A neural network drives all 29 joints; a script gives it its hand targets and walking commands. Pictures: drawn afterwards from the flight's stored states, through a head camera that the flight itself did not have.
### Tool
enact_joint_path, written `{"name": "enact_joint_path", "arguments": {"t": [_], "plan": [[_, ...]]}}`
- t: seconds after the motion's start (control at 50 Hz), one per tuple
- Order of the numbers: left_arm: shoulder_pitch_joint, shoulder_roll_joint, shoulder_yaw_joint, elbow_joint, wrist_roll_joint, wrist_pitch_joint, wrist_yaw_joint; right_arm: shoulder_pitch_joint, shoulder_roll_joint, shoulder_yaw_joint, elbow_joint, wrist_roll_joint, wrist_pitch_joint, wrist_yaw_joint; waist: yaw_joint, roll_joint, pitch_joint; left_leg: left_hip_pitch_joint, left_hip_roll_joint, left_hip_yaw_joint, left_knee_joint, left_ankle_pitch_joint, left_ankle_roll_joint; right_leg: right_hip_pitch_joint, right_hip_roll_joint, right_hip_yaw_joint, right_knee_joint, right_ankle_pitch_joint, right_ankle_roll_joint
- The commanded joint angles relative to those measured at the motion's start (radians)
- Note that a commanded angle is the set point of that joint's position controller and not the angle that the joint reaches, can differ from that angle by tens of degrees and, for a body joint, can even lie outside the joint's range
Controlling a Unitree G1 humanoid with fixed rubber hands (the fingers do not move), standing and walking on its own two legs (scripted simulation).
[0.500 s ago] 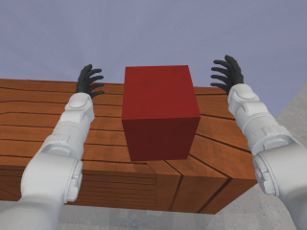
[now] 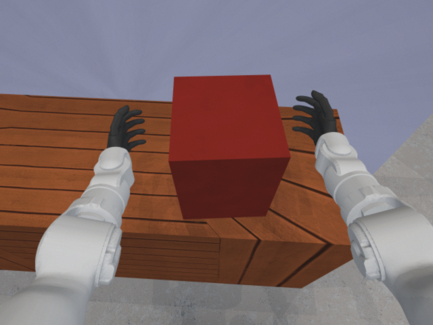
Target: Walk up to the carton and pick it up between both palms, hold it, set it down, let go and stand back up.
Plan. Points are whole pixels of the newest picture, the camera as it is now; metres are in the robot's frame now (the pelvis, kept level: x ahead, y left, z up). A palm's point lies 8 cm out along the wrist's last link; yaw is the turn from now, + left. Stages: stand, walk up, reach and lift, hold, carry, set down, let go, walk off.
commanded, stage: reach and lift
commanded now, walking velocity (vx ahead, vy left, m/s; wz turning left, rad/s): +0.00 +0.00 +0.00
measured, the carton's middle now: (223, 152) +0.49 +0.02 -0.02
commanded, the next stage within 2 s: none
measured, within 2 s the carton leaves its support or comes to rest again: neither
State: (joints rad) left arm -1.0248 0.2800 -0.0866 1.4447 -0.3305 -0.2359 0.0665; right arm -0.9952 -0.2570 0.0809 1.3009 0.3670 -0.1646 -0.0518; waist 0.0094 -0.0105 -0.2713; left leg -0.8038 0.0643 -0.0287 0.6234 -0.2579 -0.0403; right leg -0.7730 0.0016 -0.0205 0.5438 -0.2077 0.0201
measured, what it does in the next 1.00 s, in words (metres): stands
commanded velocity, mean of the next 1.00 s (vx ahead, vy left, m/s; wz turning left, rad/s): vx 0.00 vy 0.00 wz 0.00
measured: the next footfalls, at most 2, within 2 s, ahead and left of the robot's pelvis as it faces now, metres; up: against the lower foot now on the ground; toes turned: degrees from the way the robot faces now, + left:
none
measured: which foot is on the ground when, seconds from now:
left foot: down 0.00-1.00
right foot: down 0.00-1.00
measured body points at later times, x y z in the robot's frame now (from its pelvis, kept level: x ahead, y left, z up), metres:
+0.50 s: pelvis -0.01 +0.00 -0.04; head +0.12 +0.00 +0.39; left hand +0.46 +0.20 -0.02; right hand +0.47 -0.18 +0.00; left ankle +0.00 +0.14 -0.72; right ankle +0.01 -0.13 -0.72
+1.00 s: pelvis -0.01 +0.01 -0.03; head +0.11 +0.03 +0.40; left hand +0.46 +0.17 +0.01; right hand +0.47 -0.13 +0.02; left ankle +0.00 +0.14 -0.72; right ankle +0.01 -0.13 -0.72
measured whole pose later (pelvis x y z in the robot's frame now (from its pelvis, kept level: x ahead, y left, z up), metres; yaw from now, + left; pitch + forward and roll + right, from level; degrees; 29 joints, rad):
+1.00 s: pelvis -0.01 +0.01 -0.03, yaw -1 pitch +30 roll -3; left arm -1.08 0.15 0.03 1.50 -0.19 -0.39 0.11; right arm -1.07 -0.14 -0.11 1.44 0.16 -0.34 -0.11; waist 0.02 0.00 -0.30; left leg -1.04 0.07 -0.04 0.89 -0.37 -0.03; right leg -1.01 0.01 -0.02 0.80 -0.31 0.03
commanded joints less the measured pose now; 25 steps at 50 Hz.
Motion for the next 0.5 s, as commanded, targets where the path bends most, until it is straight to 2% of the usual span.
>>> {"name": "enact_joint_path", "arguments": {"t": [0.0, 0.04, 0.06, 0.08, 0.1, 0.16, 0.28, 0.3, 0.32, 0.4, 0.44, 0.46, 0.48], "plan": [[-0.619, 0.175, -0.002, -0.178, -0.013, -0.132, 0.003, -0.587, -0.224, -0.043, -0.189, -0.012, -0.119, 0.005, -0.013, 0.099, -0.856, 0.391, -0.068, 0.088, 0.084, 0.583, -0.076, 0.300, 0.052, -0.061, 0.084, 0.497, 0.011], [-0.621, 0.161, -0.014, -0.171, -0.025, -0.151, 0.001, -0.589, -0.222, -0.045, -0.165, -0.013, -0.134, 0.010, -0.014, 0.106, -0.888, 0.372, -0.066, 0.090, 0.108, 0.584, -0.078, 0.264, 0.052, -0.061, 0.112, 0.498, 0.009], [-0.624, 0.166, -0.011, -0.166, -0.024, -0.158, 0.003, -0.601, -0.220, -0.044, -0.184, -0.016, -0.145, 0.012, -0.003, 0.102, -0.912, 0.364, -0.065, 0.092, 0.107, 0.575, -0.078, 0.265, 0.055, -0.062, 0.114, 0.488, 0.009], [-0.614, 0.152, -0.019, -0.137, -0.030, -0.162, 0.001, -0.595, -0.229, -0.036, -0.167, -0.001, -0.148, 0.015, -0.007, 0.101, -0.898, 0.352, -0.065, 0.090, 0.118, 0.572, -0.077, 0.253, 0.052, -0.058, 0.128, 0.492, 0.008], [-0.609, 0.148, -0.031, -0.157, -0.033, -0.171, -0.002, -0.578, -0.224, -0.037, -0.163, -0.005, -0.157, 0.016, -0.012, 0.111, -0.923, 0.363, -0.064, 0.094, 0.127, 0.587, -0.083, 0.247, 0.056, -0.066, 0.135, 0.496, 0.007], [-0.585, 0.156, -0.019, -0.105, -0.030, -0.191, -0.010, -0.571, -0.211, -0.034, -0.138, -0.007, -0.178, 0.020, 0.007, 0.107, -0.906, 0.329, -0.061, 0.096, 0.153, 0.573, -0.078, 0.209, 0.052, -0.065, 0.165, 0.476, 0.007], [-0.554, 0.145, -0.004, -0.041, -0.031, -0.229, -0.020, -0.572, -0.196, -0.023, -0.083, -0.017, -0.217, 0.021, 0.004, 0.048, -0.867, 0.185, -0.065, 0.111, 0.183, 0.487, -0.067, 0.213, 0.049, -0.056, 0.223, 0.475, 0.014], [-0.535, 0.143, 0.010, -0.036, -0.031, -0.234, -0.023, -0.569, -0.174, -0.014, -0.093, -0.027, -0.222, 0.019, 0.015, 0.018, -0.873, 0.165, -0.067, 0.114, 0.192, 0.487, -0.057, 0.225, 0.046, -0.052, 0.235, 0.492, 0.017], [-0.533, 0.146, 0.012, -0.021, -0.031, -0.239, -0.028, -0.576, -0.162, -0.005, -0.092, -0.027, -0.226, 0.015, 0.009, -0.004, -0.854, 0.134, -0.068, 0.115, 0.198, 0.463, -0.051, 0.230, 0.042, -0.048, 0.246, 0.499, 0.019], [-0.581, 0.147, 0.032, -0.071, -0.029, -0.270, -0.031, -0.610, -0.105, -0.018, -0.138, -0.045, -0.245, 0.005, 0.018, -0.017, -0.930, 0.054, -0.076, 0.126, 0.214, 0.426, -0.046, 0.277, 0.040, -0.032, 0.279, 0.517, 0.027], [-0.586, 0.133, 0.021, -0.089, -0.033, -0.277, -0.032, -0.597, -0.096, -0.027, -0.161, -0.058, -0.248, 0.003, 0.004, -0.011, -0.944, 0.037, -0.076, 0.130, 0.216, 0.417, -0.050, 0.305, 0.039, -0.032, 0.291, 0.538, 0.027], [-0.584, 0.115, 0.025, -0.084, -0.023, -0.279, -0.034, -0.614, -0.067, -0.033, -0.166, -0.069, -0.249, 0.000, 0.006, -0.009, -0.954, 0.027, -0.077, 0.128, 0.230, 0.422, -0.050, 0.308, 0.036, -0.033, 0.304, 0.551, 0.025], [-0.584, 0.121, 0.052, -0.097, -0.016, -0.280, -0.036, -0.621, -0.067, -0.039, -0.193, -0.093, -0.253, -0.003, 0.022, -0.026, -0.978, 0.001, -0.076, 0.134, 0.230, 0.410, -0.046, 0.332, 0.036, -0.026, 0.307, 0.554, 0.027]]}}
